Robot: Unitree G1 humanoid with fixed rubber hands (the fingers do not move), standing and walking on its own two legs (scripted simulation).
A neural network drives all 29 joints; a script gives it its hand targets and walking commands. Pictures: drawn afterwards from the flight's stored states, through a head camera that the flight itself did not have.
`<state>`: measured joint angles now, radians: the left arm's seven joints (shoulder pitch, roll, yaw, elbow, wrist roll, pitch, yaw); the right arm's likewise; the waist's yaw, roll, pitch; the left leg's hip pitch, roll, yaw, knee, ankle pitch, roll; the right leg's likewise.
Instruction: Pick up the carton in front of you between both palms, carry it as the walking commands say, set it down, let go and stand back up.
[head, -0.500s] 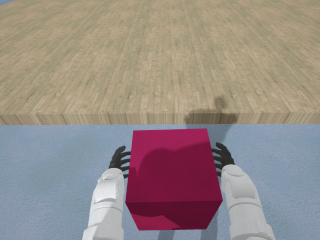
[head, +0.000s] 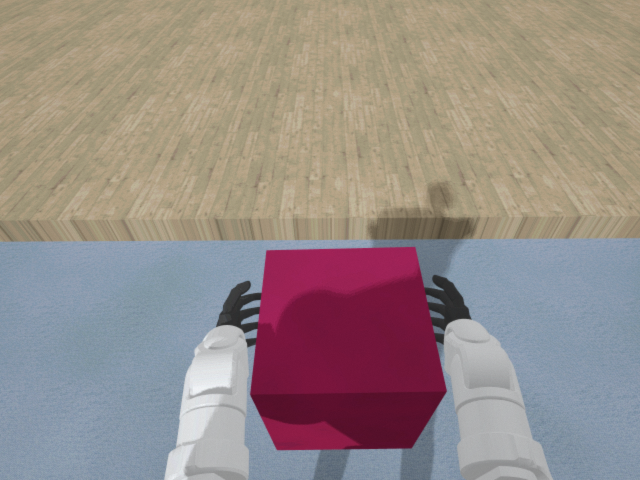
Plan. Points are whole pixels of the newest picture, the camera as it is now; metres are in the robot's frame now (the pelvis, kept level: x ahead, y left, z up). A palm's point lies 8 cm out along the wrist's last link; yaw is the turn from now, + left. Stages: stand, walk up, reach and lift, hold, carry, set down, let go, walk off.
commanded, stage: reach and lift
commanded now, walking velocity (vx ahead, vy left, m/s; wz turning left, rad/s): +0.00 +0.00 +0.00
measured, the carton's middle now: (342, 354) +0.31 +0.00 -0.05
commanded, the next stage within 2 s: hold in 0.44 s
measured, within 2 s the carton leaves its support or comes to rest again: neither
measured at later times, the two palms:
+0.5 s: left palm (229, 333) +0.29 +0.15 +0.04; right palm (459, 325) +0.30 -0.15 +0.04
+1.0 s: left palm (227, 334) +0.29 +0.15 +0.05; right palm (464, 328) +0.29 -0.15 +0.05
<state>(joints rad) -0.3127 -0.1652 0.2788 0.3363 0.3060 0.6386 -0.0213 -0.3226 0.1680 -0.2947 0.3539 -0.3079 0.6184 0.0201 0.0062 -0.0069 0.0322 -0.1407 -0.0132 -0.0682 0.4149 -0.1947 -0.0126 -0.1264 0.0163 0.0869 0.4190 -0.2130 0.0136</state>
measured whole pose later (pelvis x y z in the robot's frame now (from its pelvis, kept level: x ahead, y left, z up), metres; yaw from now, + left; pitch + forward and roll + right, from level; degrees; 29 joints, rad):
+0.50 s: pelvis +0.01 +0.00 +0.00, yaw +0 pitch -6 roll +0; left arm -0.24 -0.15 0.20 0.23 0.27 0.71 -0.01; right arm -0.26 0.15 -0.22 0.25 -0.27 0.70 0.01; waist 0.00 0.00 0.03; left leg -0.07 -0.01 -0.08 0.36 -0.18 -0.01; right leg -0.05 0.02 0.08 0.36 -0.20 0.01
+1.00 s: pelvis +0.00 +0.00 +0.00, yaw +0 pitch -8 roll +0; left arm -0.29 -0.16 0.24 0.23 0.28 0.76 -0.01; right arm -0.30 0.16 -0.25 0.25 -0.29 0.75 0.02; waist 0.00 0.00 0.05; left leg -0.06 -0.01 -0.07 0.37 -0.17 -0.01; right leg -0.04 0.01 0.08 0.38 -0.20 0.01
